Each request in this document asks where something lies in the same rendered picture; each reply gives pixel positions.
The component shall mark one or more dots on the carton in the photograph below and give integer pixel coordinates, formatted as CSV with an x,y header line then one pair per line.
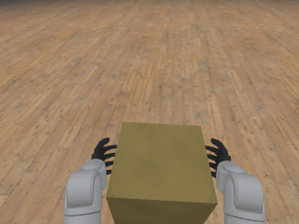
x,y
160,175

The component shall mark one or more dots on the left robot forearm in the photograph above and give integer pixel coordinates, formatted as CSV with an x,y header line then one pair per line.
x,y
83,195

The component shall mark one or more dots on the right robot forearm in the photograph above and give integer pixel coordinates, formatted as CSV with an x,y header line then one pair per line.
x,y
243,197

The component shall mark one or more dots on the left robot hand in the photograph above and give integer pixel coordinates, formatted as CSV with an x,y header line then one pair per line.
x,y
100,150

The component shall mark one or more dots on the right robot hand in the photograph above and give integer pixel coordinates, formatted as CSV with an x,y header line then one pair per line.
x,y
221,152

